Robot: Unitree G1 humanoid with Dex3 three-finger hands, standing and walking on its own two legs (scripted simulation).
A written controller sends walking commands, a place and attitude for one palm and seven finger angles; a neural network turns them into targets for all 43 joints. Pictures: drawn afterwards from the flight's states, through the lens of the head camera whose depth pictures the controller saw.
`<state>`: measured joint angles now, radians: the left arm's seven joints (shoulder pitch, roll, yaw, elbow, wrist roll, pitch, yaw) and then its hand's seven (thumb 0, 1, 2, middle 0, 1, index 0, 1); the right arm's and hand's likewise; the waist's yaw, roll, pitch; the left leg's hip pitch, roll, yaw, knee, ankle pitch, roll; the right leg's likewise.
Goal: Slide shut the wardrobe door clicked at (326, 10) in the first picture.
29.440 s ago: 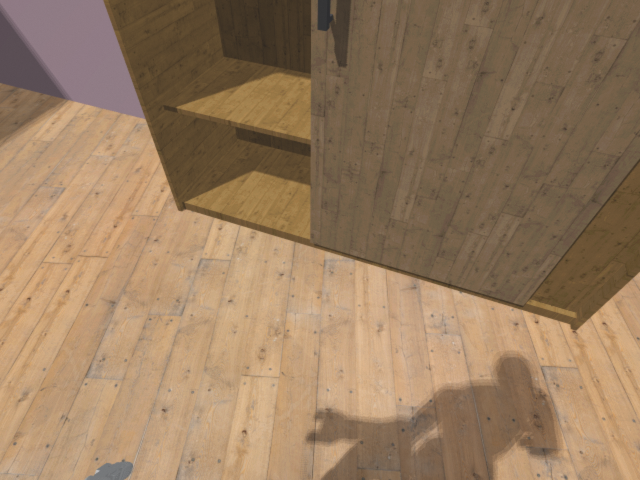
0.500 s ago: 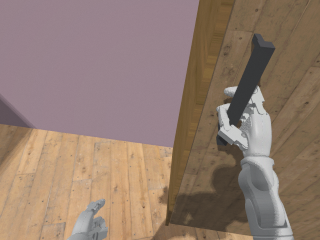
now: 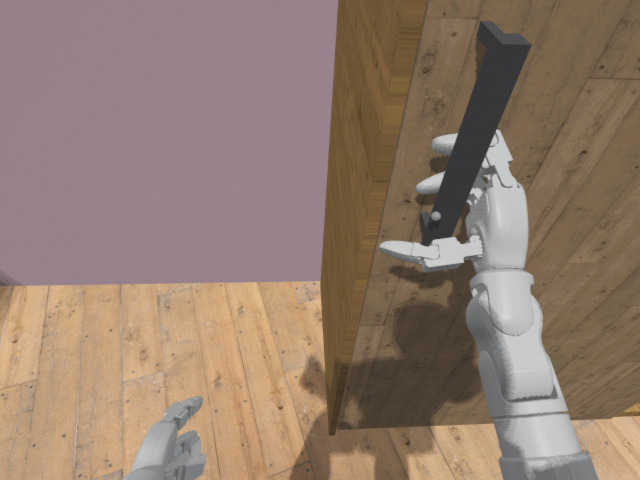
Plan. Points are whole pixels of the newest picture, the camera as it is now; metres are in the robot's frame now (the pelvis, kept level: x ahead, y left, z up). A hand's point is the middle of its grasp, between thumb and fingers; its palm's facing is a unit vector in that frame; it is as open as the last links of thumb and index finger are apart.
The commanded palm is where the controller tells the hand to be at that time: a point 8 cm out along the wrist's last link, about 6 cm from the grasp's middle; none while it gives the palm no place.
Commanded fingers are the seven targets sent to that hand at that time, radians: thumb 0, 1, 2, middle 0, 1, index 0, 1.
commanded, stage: loosen the grip on the handle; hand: right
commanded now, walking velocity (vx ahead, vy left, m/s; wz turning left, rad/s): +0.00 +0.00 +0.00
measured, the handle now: (456, 157) +0.37 -0.13 +0.25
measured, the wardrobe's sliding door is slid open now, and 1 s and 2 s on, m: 0.00 0.00 0.00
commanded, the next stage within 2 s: slip the hand off the handle in 0.24 s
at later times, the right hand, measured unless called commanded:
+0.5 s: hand (436, 223) +0.33 -0.11 +0.20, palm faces -0.02 +0.99 -0.14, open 15.3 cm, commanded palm +0.31 -0.16 +0.20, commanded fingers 0.00 0.55 -0.20 0.25 1.15 0.25 1.15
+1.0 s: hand (449, 219) +0.33 -0.12 +0.21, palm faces -0.08 +0.99 -0.13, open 14.8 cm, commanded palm +0.32 -0.20 +0.20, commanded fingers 0.00 0.55 -0.20 0.25 1.15 0.25 1.15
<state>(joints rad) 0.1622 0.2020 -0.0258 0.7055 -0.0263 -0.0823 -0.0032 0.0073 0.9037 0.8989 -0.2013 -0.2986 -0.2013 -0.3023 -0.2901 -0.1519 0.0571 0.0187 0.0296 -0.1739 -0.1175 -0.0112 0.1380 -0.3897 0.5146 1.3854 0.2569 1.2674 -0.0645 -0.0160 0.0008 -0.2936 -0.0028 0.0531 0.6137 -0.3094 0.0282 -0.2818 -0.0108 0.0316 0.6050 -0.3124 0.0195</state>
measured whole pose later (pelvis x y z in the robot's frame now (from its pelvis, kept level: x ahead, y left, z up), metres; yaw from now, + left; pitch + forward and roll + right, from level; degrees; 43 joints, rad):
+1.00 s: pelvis +0.00 -0.01 +0.00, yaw +1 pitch +1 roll +0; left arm 0.18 0.23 -0.03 0.71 -0.03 -0.05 0.06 0.01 0.90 0.90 -0.20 -0.30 -0.20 -0.30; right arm -0.25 -0.24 -0.03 0.03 0.16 -0.23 0.07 -0.02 0.56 -0.20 0.57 1.18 0.25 1.12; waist -0.02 -0.03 -0.02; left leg -0.32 -0.01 0.03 0.60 -0.29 0.02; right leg -0.31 -0.01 0.01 0.61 -0.31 0.01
